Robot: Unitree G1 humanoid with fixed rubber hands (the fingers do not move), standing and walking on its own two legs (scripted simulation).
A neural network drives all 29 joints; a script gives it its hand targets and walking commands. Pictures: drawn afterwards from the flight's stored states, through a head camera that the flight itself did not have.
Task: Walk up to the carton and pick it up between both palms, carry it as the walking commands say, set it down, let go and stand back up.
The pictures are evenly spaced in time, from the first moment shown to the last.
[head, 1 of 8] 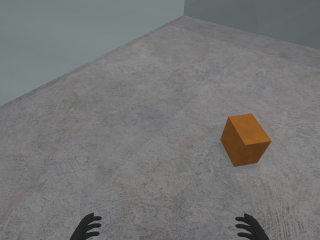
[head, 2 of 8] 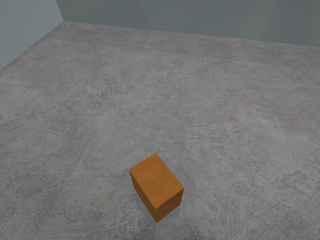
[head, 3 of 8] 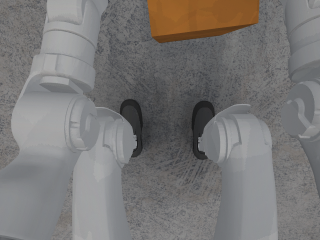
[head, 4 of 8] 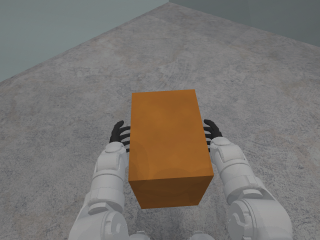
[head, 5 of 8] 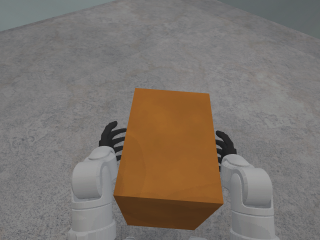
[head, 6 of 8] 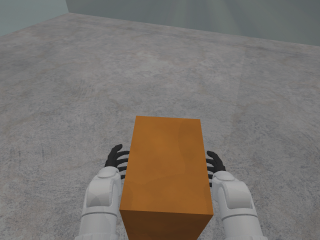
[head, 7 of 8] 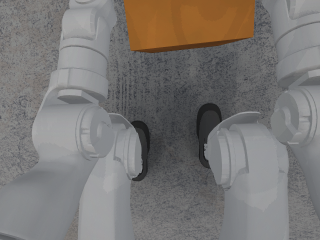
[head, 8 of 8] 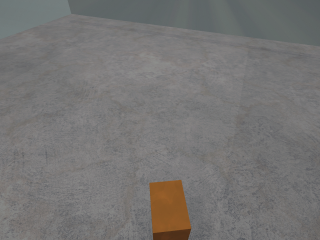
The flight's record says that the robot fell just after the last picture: no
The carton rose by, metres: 0.66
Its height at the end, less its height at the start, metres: +0.00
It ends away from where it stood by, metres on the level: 2.17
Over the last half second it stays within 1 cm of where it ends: yes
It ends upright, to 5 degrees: yes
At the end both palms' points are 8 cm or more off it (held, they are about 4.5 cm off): yes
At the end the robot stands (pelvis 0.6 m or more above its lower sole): yes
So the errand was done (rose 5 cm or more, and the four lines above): yes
